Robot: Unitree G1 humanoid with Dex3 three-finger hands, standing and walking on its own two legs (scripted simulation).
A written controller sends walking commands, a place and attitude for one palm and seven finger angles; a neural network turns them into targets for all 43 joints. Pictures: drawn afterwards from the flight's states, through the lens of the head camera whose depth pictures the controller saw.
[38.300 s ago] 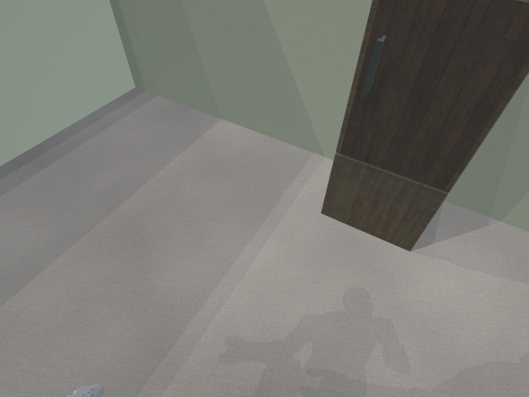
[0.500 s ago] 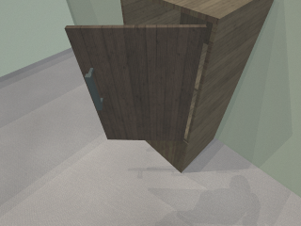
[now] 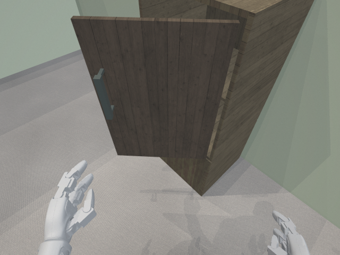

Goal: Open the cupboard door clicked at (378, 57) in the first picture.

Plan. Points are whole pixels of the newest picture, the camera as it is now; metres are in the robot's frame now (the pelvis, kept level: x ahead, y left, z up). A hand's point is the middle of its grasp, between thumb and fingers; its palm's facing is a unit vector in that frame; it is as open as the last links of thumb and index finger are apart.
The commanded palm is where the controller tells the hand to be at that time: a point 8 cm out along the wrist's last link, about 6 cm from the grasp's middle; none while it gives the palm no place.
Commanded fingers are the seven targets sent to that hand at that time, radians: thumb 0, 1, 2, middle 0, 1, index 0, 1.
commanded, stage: raise the hand with hooked fingers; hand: left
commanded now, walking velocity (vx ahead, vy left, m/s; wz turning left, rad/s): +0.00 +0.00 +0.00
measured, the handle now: (105, 95) +0.55 +0.22 +0.06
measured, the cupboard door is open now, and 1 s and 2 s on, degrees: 44 44 44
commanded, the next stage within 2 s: move the hooked fingers beside the handle in 1.84 s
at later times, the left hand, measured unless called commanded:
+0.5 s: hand (72, 216) +0.21 +0.22 +0.01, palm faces -0.04 -1.00 -0.03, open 10.6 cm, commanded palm +0.18 +0.28 +0.02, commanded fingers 0.00 -0.01 0.51 -0.27 -0.88 -0.27 -0.88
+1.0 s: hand (49, 188) +0.25 +0.28 +0.05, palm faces +0.01 -1.00 -0.06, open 13.5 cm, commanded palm +0.23 +0.33 +0.05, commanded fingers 0.00 -0.50 0.30 -0.30 -1.20 -0.30 -1.20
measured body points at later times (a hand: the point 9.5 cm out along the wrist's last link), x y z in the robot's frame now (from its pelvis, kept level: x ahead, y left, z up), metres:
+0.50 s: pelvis -0.02 +0.02 -0.04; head +0.04 +0.03 +0.40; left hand +0.20 +0.28 +0.01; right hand +0.15 -0.18 -0.13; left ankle -0.02 +0.12 -0.71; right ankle +0.03 -0.10 -0.71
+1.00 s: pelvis +0.00 +0.03 -0.02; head +0.04 +0.04 +0.43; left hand +0.24 +0.33 +0.05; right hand +0.18 -0.21 -0.08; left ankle -0.02 +0.12 -0.71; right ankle +0.03 -0.10 -0.71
